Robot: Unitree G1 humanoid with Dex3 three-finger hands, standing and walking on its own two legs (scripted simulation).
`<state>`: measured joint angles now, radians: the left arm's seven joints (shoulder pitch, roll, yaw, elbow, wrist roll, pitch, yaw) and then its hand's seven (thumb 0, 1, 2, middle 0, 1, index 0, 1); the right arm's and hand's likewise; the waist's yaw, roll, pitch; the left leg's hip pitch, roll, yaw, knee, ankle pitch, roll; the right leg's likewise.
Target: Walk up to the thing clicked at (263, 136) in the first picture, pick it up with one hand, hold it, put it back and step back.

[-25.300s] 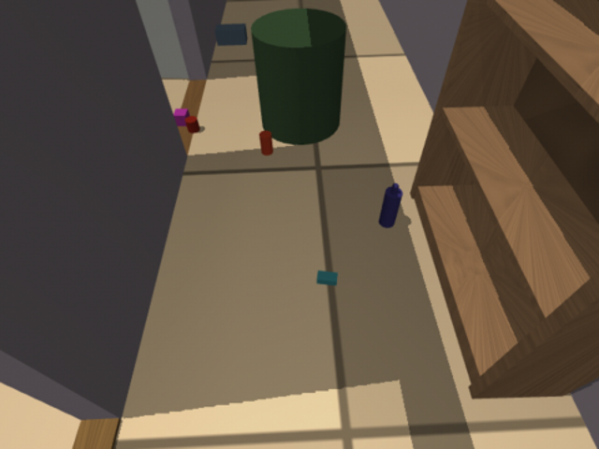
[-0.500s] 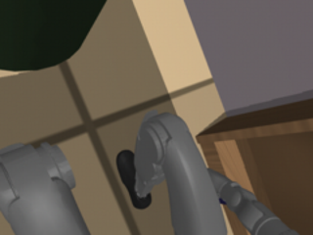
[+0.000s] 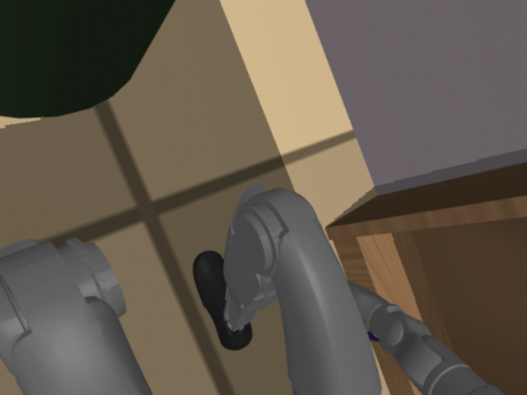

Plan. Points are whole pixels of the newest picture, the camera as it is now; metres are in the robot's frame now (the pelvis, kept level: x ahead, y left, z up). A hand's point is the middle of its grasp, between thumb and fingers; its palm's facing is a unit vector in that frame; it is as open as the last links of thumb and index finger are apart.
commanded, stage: withdraw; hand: left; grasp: from the side
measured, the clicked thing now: out of the picture +0.44 +0.31 -0.23
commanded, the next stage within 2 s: rise in 0.20 s
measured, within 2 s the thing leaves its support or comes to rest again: neither
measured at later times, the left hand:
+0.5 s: hand out of the picture +0.39 +0.38 -0.09, palm faces +0.39 -0.91 -0.17, open 17.5 cm
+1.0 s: hand out of the picture +0.26 +0.34 +0.09, palm faces +0.31 -0.84 -0.45, open 17.2 cm
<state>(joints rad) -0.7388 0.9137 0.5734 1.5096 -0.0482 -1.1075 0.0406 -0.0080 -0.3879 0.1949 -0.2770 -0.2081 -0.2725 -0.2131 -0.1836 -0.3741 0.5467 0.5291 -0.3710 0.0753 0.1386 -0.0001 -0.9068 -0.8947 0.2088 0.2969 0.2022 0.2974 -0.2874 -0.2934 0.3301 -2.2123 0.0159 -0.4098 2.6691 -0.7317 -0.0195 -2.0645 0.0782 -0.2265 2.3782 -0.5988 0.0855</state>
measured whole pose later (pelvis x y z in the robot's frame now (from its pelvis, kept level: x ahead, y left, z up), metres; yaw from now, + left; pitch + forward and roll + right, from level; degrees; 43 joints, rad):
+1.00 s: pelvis +0.03 -0.02 +0.19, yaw +13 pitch +32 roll -5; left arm -0.10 0.47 0.28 0.41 0.04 -0.02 0.04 -0.01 -0.50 0.08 -0.07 -0.06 -0.07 -0.07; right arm 0.09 -0.24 0.02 0.51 0.05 0.15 -0.02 0.01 -0.90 -0.90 0.21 0.30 0.20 0.30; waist -0.04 -0.01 -0.15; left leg -1.84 0.05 -0.09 1.94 -0.67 -0.02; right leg -1.80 -0.02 -0.03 1.88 -0.64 0.03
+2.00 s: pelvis +0.10 -0.01 +0.43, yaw +17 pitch +8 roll -2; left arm 0.48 0.21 -0.01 -0.04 -0.02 0.30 0.16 -0.01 -0.53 0.06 -0.06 -0.06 -0.06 -0.06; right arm 0.26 -0.20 0.03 0.48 0.02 -0.11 -0.18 0.01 -0.90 -0.90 0.21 0.30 0.20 0.30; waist -0.02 0.03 -0.11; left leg -0.66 0.05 -0.05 0.99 -0.48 -0.03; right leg -0.61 -0.03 -0.06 0.94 -0.46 0.02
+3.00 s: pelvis +0.10 -0.02 +0.43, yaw +17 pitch +7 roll -2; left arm 0.46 0.19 -0.01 0.01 -0.02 0.27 0.13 -0.01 -0.52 0.07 -0.06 -0.06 -0.06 -0.06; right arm 0.27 -0.21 0.02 0.52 0.01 -0.13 -0.18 0.02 -0.90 -0.90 0.21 0.30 0.20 0.30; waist -0.02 0.03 -0.10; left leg -0.62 0.06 -0.05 0.95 -0.46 -0.04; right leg -0.59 -0.02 -0.06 0.92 -0.45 0.01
